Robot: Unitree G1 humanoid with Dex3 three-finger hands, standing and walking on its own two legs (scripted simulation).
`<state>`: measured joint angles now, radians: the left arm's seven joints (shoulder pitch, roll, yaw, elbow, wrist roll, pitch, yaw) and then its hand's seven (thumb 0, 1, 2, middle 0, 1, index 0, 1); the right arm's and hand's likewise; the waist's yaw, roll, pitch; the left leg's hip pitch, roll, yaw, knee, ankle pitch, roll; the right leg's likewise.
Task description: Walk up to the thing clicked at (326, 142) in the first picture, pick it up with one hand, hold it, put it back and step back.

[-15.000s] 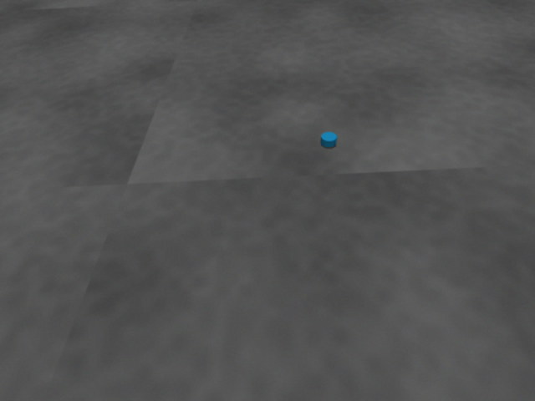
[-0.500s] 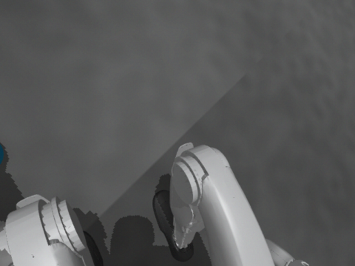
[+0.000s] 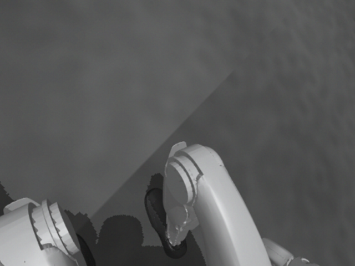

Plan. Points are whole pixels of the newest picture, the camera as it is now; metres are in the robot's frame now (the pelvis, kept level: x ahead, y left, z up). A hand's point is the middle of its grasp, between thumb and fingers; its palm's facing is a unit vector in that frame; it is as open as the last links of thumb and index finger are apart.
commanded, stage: close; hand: left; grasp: from above
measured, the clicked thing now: out of the picture +0.42 +0.33 -0.27
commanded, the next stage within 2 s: settle in 1.74 s
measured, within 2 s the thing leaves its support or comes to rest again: neither
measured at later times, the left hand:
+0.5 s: hand out of the picture +0.42 +0.32 -0.25, palm faces -0.40 -0.16 -0.90, open 13.3 cm
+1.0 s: hand out of the picture +0.41 +0.33 -0.25, palm faces -0.44 -0.17 -0.88, open 11.8 cm
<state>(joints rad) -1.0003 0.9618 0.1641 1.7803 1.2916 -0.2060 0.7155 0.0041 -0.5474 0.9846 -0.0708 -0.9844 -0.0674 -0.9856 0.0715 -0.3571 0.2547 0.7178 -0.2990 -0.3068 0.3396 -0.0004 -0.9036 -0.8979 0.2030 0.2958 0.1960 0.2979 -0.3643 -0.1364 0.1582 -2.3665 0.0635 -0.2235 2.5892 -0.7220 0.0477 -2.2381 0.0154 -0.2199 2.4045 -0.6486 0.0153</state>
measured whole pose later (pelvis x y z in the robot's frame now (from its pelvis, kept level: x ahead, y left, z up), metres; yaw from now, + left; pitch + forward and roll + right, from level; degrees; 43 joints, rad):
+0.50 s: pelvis +0.00 +0.00 +0.00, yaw -1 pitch +25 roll -15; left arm -0.98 0.97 0.12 1.76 1.29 -0.25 0.72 0.00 -0.38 0.92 -0.15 -1.00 -0.17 -0.98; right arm 0.05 -0.35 0.30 0.71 -0.30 -0.31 0.34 0.00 -0.90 -0.89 0.20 0.30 0.20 0.30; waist -0.36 -0.15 0.17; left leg -2.35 0.06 -0.25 2.59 -0.73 0.05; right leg -2.22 0.02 -0.24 2.39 -0.65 0.02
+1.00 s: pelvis +0.00 +0.00 +0.01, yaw -1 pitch +25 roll -15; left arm -0.98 0.98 0.08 1.74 1.24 -0.26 0.67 0.00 -0.18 0.81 -0.29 -0.98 -0.31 -0.93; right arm 0.06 -0.35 0.31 0.71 -0.29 -0.32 0.33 0.00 -0.90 -0.90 0.20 0.30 0.20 0.30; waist -0.34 -0.15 0.19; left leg -2.34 0.06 -0.26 2.59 -0.73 0.04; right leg -2.20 0.03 -0.24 2.38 -0.65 0.02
